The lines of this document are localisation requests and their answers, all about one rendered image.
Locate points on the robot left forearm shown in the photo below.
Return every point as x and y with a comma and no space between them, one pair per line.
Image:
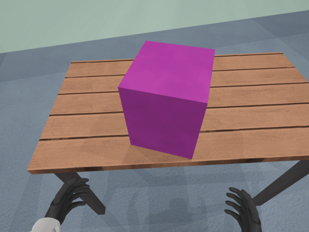
46,224

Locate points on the robot right hand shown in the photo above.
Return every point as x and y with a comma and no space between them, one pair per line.
248,217

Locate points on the table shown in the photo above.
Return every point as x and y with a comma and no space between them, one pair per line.
258,111

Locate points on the robot left hand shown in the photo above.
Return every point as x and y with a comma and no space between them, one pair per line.
62,203

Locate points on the carton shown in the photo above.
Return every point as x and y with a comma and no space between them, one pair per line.
164,96

